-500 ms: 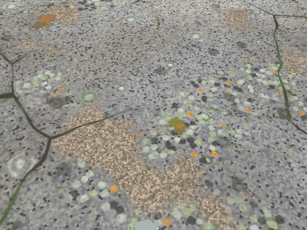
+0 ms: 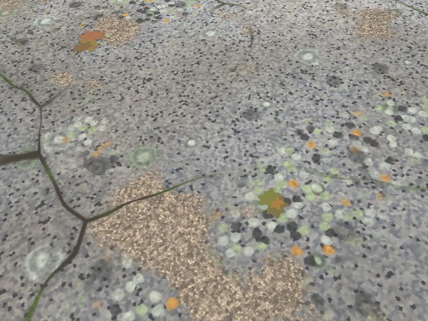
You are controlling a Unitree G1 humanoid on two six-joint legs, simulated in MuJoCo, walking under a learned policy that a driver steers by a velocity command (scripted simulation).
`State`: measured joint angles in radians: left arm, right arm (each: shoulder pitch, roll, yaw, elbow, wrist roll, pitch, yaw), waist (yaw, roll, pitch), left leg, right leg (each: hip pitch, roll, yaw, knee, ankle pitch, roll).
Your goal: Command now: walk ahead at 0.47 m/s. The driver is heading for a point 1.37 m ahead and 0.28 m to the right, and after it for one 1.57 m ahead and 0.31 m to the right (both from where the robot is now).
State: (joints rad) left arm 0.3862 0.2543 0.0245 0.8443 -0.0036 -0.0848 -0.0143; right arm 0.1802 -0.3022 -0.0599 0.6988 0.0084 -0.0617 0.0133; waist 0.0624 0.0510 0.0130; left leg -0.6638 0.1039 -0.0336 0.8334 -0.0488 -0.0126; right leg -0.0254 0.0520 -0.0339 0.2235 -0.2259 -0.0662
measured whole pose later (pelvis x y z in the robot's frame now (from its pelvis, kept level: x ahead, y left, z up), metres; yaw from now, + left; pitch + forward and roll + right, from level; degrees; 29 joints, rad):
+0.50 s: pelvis +0.29 +0.05 +0.00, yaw +0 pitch +0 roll +2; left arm 0.17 0.31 0.04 0.76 0.00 -0.06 0.00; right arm 0.33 -0.27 -0.06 0.81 0.00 -0.09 0.03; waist -0.05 -0.05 0.03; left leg -0.12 -0.08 0.05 0.26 -0.15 0.07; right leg -0.66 -0.14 0.05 0.94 -0.15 0.02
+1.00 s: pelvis +0.57 -0.03 +0.00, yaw -1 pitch +1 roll -1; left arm 0.32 0.27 0.04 0.82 0.00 -0.09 -0.03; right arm 0.19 -0.31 -0.05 0.79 0.01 -0.06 0.00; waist 0.04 0.05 0.03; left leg -0.62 0.11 -0.04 0.99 -0.21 0.00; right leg -0.16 0.07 -0.05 0.29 -0.15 -0.08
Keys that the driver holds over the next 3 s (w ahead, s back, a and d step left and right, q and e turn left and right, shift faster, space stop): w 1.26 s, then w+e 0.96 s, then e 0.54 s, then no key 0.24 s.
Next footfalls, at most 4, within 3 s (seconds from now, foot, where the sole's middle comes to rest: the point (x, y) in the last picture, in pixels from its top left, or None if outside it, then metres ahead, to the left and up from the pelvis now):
0.22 left None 0.32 0.13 -0.79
0.74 right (283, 283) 0.61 -0.11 -0.79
1.30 left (216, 204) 0.91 0.12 -0.79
1.84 right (286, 153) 1.17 -0.15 -0.79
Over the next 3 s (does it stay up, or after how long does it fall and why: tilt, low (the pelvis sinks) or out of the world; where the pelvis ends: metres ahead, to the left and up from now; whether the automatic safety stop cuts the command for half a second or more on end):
stays up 1.39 -0.17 -0.01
